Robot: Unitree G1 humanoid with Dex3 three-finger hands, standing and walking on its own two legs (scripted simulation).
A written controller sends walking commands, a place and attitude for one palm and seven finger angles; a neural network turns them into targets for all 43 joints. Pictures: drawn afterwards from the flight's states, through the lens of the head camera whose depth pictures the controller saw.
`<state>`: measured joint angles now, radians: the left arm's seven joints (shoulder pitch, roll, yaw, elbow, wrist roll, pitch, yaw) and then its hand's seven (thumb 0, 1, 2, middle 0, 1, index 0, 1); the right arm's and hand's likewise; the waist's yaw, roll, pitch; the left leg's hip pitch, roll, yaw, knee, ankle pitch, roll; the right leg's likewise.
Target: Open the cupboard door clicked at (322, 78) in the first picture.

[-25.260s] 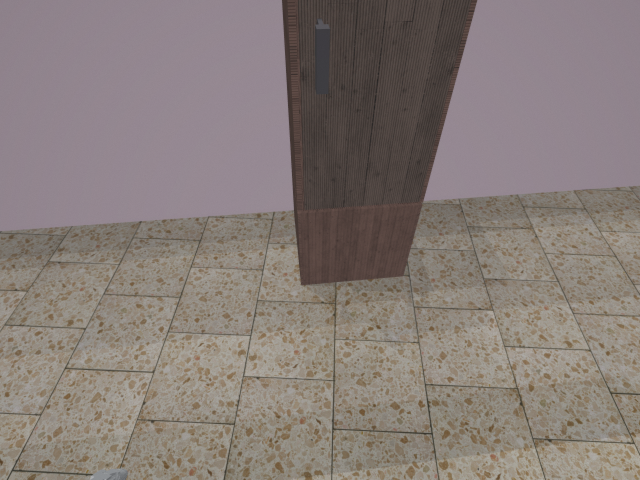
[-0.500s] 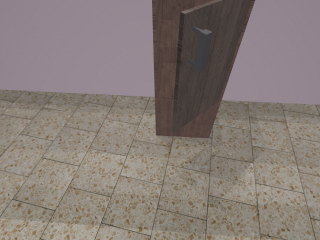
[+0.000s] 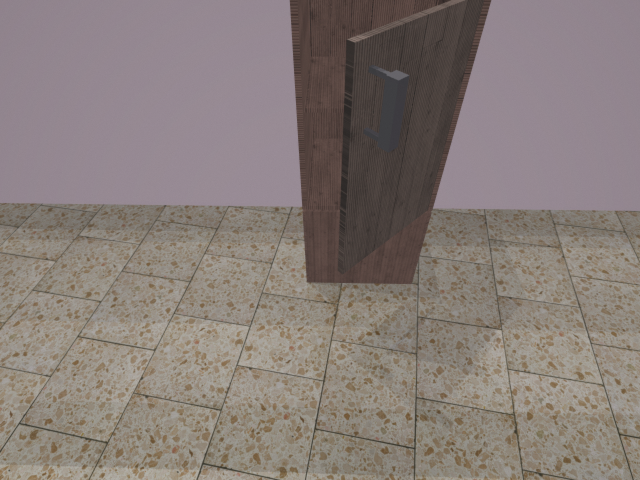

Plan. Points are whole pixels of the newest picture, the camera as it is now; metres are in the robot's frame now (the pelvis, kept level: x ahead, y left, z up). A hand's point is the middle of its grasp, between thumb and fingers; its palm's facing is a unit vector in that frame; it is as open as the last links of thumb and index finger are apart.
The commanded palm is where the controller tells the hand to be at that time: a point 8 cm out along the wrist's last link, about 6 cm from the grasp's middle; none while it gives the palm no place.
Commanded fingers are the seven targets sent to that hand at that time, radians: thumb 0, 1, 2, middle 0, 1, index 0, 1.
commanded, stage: let the arm hang, fingers relaxed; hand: left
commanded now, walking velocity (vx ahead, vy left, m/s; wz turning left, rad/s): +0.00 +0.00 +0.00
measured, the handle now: (381, 108) +0.68 -0.08 +0.13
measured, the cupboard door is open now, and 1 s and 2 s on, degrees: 44 44 44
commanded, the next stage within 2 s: look to check the result in 0.08 s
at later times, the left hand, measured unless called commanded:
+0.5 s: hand out of the picture +0.00 +0.16 -0.17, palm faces +0.03 -0.98 -0.19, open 7.4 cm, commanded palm none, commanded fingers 0.00 0.90 0.90 -0.20 -0.30 -0.20 -0.30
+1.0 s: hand out of the picture +0.03 +0.17 -0.18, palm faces -0.02 -0.98 -0.21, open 7.4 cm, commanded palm none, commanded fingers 0.00 0.90 0.90 -0.20 -0.30 -0.20 -0.30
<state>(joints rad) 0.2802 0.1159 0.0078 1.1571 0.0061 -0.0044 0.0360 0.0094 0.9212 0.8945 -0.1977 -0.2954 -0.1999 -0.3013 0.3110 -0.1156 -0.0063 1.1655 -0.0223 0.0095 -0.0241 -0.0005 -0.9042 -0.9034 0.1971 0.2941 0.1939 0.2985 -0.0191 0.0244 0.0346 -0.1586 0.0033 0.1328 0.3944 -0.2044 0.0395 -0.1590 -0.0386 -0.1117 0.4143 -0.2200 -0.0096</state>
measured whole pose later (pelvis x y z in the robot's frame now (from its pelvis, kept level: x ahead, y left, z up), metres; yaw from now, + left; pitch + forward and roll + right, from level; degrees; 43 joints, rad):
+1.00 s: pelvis +0.01 -0.01 +0.00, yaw -4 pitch -1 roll +0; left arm 0.25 0.15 0.05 1.10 0.02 0.03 0.02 0.00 0.91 0.89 -0.20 -0.30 -0.20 -0.30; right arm 0.21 -0.16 -0.04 1.10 -0.02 0.03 -0.03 0.00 -0.90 -0.90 0.20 0.29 0.19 0.30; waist 0.00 0.02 0.07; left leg -0.19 0.04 0.19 0.47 -0.27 0.02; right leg -0.22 -0.01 -0.05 0.49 -0.26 -0.02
